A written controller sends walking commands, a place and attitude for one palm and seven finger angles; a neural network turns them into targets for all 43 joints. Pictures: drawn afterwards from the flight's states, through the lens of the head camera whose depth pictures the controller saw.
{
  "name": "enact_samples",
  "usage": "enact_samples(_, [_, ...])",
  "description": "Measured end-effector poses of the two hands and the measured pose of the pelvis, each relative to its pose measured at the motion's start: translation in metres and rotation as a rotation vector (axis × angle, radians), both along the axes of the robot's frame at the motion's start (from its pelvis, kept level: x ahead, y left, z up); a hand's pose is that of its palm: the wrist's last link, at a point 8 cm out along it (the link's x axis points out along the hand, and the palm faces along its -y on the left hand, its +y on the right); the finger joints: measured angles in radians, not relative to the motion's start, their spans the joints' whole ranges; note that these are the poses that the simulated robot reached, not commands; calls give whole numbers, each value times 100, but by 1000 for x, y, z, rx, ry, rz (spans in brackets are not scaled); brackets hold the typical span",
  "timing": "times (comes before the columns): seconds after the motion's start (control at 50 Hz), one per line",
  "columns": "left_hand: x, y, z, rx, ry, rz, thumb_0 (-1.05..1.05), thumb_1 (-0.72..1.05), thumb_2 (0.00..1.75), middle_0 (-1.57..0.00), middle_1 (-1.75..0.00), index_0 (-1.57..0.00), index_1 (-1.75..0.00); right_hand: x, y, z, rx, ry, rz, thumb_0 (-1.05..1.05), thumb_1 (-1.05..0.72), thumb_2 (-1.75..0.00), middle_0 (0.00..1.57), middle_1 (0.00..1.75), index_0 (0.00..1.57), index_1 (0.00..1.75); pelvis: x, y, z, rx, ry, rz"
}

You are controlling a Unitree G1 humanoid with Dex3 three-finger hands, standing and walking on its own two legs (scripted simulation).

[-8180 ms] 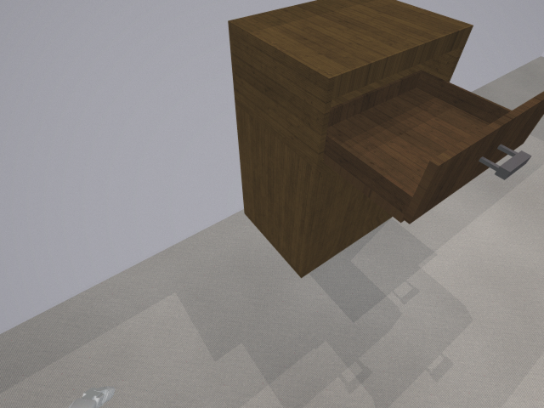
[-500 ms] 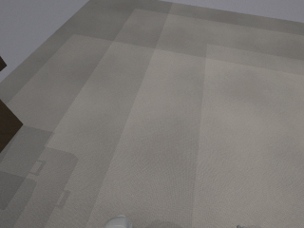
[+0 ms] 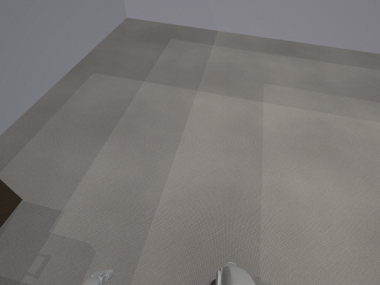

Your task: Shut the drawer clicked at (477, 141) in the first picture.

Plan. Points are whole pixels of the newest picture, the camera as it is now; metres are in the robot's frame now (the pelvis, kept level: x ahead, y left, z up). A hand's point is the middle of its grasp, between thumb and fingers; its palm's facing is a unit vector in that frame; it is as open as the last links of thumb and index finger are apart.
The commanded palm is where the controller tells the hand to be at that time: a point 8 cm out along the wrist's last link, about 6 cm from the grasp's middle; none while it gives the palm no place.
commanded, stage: walk to a spot facing it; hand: left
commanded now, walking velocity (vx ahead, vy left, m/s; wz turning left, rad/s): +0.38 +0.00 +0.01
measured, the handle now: out of the picture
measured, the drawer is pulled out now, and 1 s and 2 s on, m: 0.30 0.30 0.30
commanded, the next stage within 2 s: turn to face it in 0.68 s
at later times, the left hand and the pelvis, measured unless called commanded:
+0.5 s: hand out of the picture +0.16 +0.16 -0.18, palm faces +0.20 -0.97 -0.17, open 7.3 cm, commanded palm none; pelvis +0.22 -0.01 +0.00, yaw +5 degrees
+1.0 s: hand (126, 176) +0.46 +0.21 -0.16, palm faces +0.10 -0.97 -0.23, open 7.3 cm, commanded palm none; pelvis +0.38 +0.01 +0.00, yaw +4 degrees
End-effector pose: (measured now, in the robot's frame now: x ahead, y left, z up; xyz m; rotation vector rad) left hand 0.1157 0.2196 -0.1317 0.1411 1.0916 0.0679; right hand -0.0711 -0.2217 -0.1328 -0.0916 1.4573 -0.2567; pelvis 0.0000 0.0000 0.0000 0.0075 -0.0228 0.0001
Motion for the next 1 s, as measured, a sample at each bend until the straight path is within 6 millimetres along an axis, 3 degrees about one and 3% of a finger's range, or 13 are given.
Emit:
enact_samples(0.12, [85, -26, -9, 18, -57, -35, 1, 91, 90, -20, -30, -20, -30, 6, -3, -16, 57, 184, -52, 0, -91, -90, 20, 30, 20, 30, 68, -21, -19, -4, 0, 2])
enact_samples(0.18, [95, -30, -10, 24, -55, 6, 1, 91, 90, -20, -30, -20, -30, 41, -14, -18, 66, 191, -41, 0, -91, -90, 20, 30, 20, 30, 94, -30, -19, -16, -15, 16])
enact_samples(0.3, [65, -21, -5, 57, 111, 121, 0, 93, 90, -21, -30, -21, -30, 172, -36, -12, 36, -4, 57, 0, -91, -90, 20, 30, 19, 30, 140, -34, -1, -22, -17, 42])
enact_samples(0.38, [43, -16, -5, 49, 230, 169, 0, 93, 90, -20, -30, -20, -30, 264, -36, -2, 24, -148, 121, 0, -91, -90, 19, 30, 19, 30, 171, -29, 5, -25, -7, 60])
enact_samples(0.52, [32, -9, -19, -26, 357, 283, 1, 92, 90, -20, -30, -20, -30, 405, -6, 10, -2, -294, 271, 0, -92, -90, 19, 30, 19, 30, 231, -1, -1, -45, -2, 97])
enact_samples(0.6, [43, 2, -34, -62, 427, 305, 1, 92, 90, -20, -30, -20, -30, 465, 23, 6, -18, -381, 316, 0, -92, -90, 19, 30, 19, 30, 265, 24, -14, -37, -10, 93])
enact_samples(0.68, [89, 21, -28, -51, 409, 265, 1, 91, 90, -20, -30, -20, -30, 476, 43, 10, 0, -385, 273, 0, -91, -90, 20, 30, 19, 30, 290, 35, -6, -24, -25, 68])
enact_samples(0.76, [156, 38, -17, -21, 316, 216, 1, 91, 90, -20, -30, -20, -30, 477, 36, 16, -33, -371, 186, -3, -96, -90, 20, 30, 20, 30, 314, 40, 4, -11, -21, 40])
enact_samples(0.9, [267, 47, -1, 37, 171, 160, 1, 93, 90, -20, -30, -20, -30, 448, 28, 3, 2, -180, 124, -2, -94, -90, 20, 30, 20, 30, 355, 32, 8, 7, -4, 31])
enact_samples(1.0, [329, 33, 1, 79, 84, 134, 1, 93, 90, -20, -30, -20, -30, 427, 23, -18, 77, -13, 92, -1, -92, -90, 20, 30, 20, 30, 385, 11, -2, 26, 2, 71])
